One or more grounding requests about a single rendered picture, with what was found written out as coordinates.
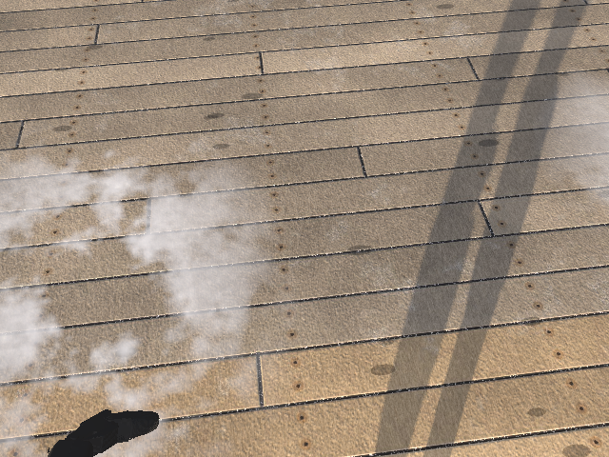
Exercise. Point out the left robot hand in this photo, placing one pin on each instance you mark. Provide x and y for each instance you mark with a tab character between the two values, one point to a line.
104	430

